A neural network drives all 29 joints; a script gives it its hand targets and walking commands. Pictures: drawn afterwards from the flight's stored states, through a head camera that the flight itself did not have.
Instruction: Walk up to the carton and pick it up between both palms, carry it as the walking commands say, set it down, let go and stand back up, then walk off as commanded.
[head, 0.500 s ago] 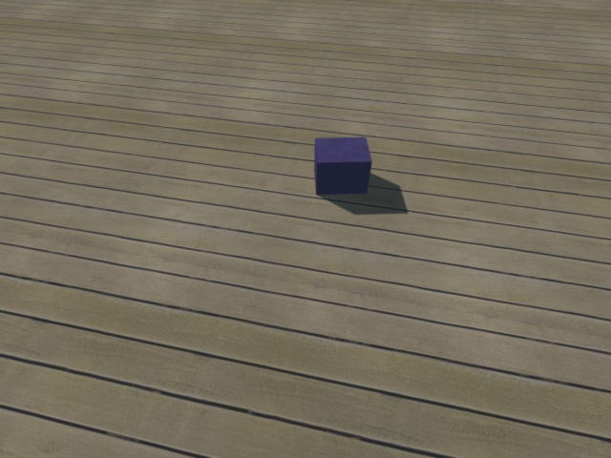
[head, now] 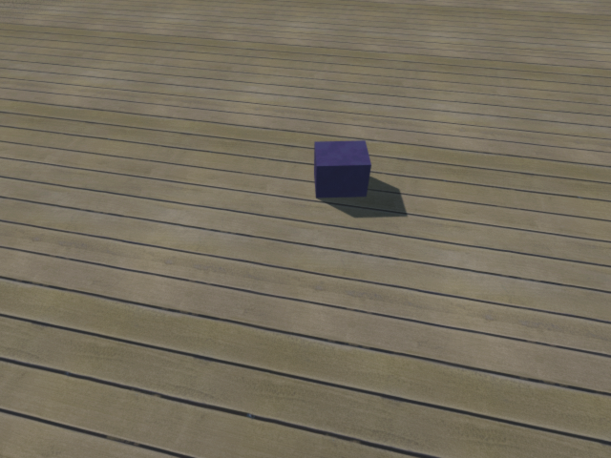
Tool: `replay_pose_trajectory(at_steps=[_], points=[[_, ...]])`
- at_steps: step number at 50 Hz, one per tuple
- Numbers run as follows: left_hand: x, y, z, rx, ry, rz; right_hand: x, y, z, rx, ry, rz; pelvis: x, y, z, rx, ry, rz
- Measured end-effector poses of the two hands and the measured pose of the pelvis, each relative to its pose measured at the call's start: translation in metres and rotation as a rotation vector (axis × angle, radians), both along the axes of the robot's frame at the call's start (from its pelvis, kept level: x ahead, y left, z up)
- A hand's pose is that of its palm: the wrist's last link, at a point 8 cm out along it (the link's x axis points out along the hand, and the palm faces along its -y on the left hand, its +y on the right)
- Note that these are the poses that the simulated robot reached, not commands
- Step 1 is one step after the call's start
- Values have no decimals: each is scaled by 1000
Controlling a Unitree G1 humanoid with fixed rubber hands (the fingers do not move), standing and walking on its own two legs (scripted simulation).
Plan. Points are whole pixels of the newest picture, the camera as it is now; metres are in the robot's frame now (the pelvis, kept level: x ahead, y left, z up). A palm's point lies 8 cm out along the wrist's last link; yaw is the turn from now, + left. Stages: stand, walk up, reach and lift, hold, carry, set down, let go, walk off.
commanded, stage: walk up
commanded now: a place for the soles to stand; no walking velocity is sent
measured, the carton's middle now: (340, 169) +1.52 -0.18 -0.68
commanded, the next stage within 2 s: none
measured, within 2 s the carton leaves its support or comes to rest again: neither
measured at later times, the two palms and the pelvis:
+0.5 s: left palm out of the picture +0.14 +0.27 -0.09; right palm (586, 416) +0.21 -0.39 -0.10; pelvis +0.12 -0.06 +0.00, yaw -2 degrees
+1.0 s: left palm (177, 310) +0.39 +0.23 -0.09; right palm (534, 281) +0.44 -0.42 -0.11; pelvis +0.34 -0.09 -0.01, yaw -3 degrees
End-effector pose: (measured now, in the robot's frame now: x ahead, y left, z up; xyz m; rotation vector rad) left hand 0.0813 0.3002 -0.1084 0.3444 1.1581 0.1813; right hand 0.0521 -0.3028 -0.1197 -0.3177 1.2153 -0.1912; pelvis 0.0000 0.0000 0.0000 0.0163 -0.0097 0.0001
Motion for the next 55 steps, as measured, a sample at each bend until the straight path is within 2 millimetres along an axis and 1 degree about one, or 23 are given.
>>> replay_pose_trajectory(at_steps=[2, 4, 6, 8, 10, 11, 13, 15, 18, 21, 23, 25, 28, 31, 34, 37, 41, 43, 46, 48, 51, 55], points=[[3, 0, 4, -9, -7, -16, 5, -5, 4, 2, -21, -3, 3, -2, 2, 0, -3, -1], [11, -1, 9, -6, -16, -35, 10, -14, 8, -4, -43, -9, 6, -6, 3, 1, -2, -4], [23, -3, 17, 2, -30, -56, 17, -26, 13, -12, -58, -13, 11, -13, 6, 3, -4, -9], [37, -7, 24, 13, -51, -77, 29, -42, 17, -22, -81, -6, 19, -22, 6, 3, -12, -15], [49, -12, 27, 34, -68, -99, 44, -60, 18, -35, -114, 5, 28, -34, 1, 4, -18, -24], [54, -14, 26, 49, -74, -106, 53, -70, 16, -43, -130, 13, 32, -41, -4, 6, -19, -29], [54, -17, 17, 84, -81, -99, 71, -87, 8, -60, -151, 31, 41, -53, -17, 8, -19, -35], [46, -25, 15, 80, -40, -80, 86, -93, 10, -60, -164, 36, 51, -57, -16, -6, -18, -44], [37, -33, 18, 68, 27, -61, 104, -94, 14, -40, -155, 42, 69, -60, -8, -11, -4, -46], [39, -34, 20, 64, 72, -51, 122, -94, 18, -27, -134, 46, 90, -62, -3, -10, 9, -43], [48, -33, 20, 60, 85, -49, 138, -92, 19, -24, -128, 51, 105, -60, -2, -10, 16, -41], [63, -31, 18, 54, 88, -48, 156, -89, 20, -25, -129, 59, 122, -57, -3, -13, 22, -40], [95, -26, 11, 41, 75, -54, 187, -81, 21, -34, -143, 69, 150, -50, -6, -25, 26, -40], [138, -22, 0, 29, 30, -71, 215, -73, 18, -58, -169, 69, 177, -42, -14, -31, 10, -40], [185, -27, 1, 15, -34, -87, 236, -69, 25, -55, -178, 57, 203, -45, -10, -29, -7, -42], [224, -36, 7, -3, -70, -106, 260, -72, 31, -52, -185, 51, 227, -50, -5, -20, -13, -41], [264, -48, 15, 0, -83, -118, 300, -86, 33, -48, -207, 59, 262, -63, -3, -7, -20, -41], [281, -55, 16, 17, -75, -122, 322, -97, 30, -43, -220, 67, 280, -73, -6, 0, -14, -45], [297, -61, 7, 61, -54, -118, 356, -115, 17, -45, -231, 79, 307, -89, -20, 7, -5, -48], [300, -67, 9, 65, -18, -94, 374, -117, 14, -37, -219, 76, 326, -92, -18, -1, 6, -55], [307, -68, 15, 76, 39, -79, 399, -117, 15, -25, -198, 74, 353, -94, -11, -1, 27, -54], [327, -64, 16, 80, 87, -66, 437, -115, 16, -26, -190, 81, 390, -93, -10, -3, 43, -52]])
